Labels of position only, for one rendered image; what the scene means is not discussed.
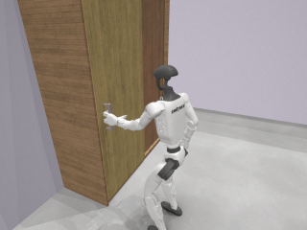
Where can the left robot hand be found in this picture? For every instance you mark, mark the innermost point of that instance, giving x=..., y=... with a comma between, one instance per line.
x=111, y=119

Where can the robot left forearm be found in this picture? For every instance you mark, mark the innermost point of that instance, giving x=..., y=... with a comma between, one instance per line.
x=125, y=124

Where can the right robot upper arm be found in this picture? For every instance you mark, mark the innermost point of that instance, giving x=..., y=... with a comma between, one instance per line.
x=189, y=111

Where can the robot right forearm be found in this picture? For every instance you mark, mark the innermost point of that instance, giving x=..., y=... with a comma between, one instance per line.
x=188, y=134

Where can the right robot hand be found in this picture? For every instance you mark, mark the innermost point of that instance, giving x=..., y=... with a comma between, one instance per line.
x=186, y=146

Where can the left robot upper arm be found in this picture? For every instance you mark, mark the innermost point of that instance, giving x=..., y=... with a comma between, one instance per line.
x=152, y=110

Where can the wardrobe door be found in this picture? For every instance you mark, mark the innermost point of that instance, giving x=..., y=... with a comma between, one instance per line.
x=114, y=41
x=153, y=35

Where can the robot left shin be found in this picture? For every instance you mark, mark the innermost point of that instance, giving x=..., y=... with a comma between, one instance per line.
x=155, y=212

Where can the right robot foot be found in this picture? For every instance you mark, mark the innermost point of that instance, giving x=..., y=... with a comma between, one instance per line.
x=167, y=206

